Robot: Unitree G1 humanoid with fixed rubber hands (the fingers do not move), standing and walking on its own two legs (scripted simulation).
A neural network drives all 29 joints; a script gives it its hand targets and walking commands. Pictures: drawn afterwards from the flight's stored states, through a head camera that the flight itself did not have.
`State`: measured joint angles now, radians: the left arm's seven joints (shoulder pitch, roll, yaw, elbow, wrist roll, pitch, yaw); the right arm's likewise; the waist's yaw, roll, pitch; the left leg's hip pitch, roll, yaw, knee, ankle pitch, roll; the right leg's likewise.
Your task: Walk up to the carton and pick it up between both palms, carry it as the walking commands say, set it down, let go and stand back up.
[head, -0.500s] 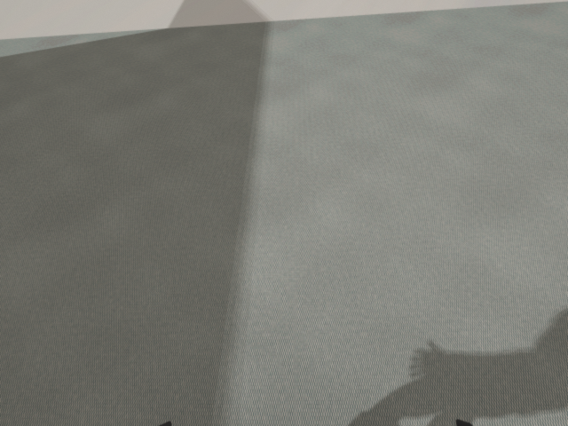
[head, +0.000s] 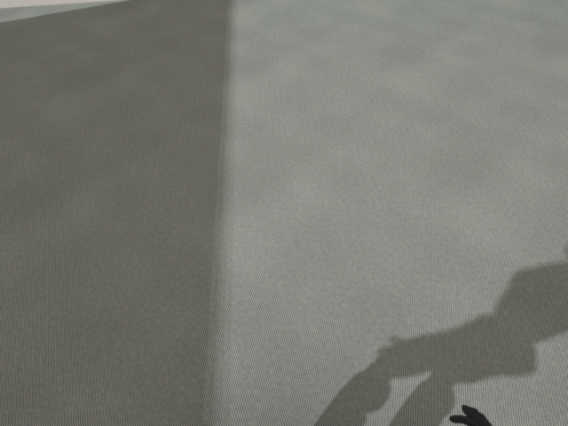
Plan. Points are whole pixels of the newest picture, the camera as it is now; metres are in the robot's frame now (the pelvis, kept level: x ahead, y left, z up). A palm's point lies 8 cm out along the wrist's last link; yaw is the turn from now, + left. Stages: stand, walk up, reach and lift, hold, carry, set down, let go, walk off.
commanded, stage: walk up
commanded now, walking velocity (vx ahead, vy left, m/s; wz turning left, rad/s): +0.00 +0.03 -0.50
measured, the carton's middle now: out of the picture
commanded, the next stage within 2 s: none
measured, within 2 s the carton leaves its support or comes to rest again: neither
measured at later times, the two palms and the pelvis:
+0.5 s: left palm out of the picture +0.14 +0.17 -0.09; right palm out of the picture -0.07 -0.33 -0.14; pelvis -0.04 -0.06 +0.00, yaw -18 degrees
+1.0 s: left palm out of the picture +0.11 +0.17 -0.10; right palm out of the picture -0.04 -0.37 -0.10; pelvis -0.05 -0.07 +0.01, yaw -32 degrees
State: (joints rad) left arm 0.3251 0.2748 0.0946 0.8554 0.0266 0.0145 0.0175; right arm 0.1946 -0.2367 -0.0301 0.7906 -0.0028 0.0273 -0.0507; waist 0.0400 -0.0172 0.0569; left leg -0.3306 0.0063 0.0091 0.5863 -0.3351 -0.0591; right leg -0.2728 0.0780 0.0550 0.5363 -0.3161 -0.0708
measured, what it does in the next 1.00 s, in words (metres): steps on the spot, turning right: left foot, then right foot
